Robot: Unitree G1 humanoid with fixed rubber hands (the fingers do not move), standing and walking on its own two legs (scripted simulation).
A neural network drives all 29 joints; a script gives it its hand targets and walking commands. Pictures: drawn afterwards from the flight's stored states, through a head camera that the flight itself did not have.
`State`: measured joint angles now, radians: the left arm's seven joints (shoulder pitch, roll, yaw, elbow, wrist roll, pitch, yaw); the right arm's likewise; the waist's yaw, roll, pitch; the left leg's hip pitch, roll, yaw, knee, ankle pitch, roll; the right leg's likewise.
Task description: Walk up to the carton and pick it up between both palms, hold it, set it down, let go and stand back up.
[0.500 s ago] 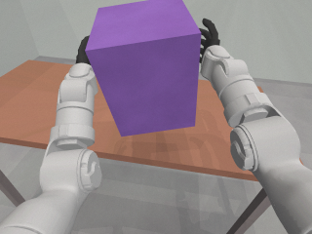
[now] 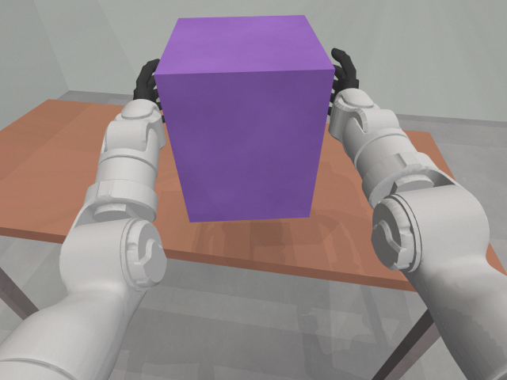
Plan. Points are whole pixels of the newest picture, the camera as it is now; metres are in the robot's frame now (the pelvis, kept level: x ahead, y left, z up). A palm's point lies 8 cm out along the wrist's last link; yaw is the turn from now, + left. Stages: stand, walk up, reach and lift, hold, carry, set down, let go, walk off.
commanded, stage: set down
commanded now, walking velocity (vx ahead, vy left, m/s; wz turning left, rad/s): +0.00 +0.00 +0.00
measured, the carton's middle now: (245, 120) +0.45 +0.00 +0.23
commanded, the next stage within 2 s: none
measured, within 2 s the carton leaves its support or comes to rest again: neither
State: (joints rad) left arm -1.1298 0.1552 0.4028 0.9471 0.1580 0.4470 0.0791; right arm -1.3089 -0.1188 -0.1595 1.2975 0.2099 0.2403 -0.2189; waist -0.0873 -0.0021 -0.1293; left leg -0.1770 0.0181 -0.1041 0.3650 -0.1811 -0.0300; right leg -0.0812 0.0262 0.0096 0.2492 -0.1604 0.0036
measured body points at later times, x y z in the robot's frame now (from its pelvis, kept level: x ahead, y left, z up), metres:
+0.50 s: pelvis +0.00 +0.01 +0.00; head -0.03 +0.03 +0.45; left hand +0.46 +0.15 +0.23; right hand +0.44 -0.15 +0.26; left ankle +0.01 +0.13 -0.75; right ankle -0.02 -0.12 -0.75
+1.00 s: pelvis +0.01 +0.00 +0.00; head -0.01 +0.02 +0.45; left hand +0.47 +0.15 +0.22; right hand +0.45 -0.15 +0.23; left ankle +0.01 +0.13 -0.75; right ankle -0.02 -0.12 -0.75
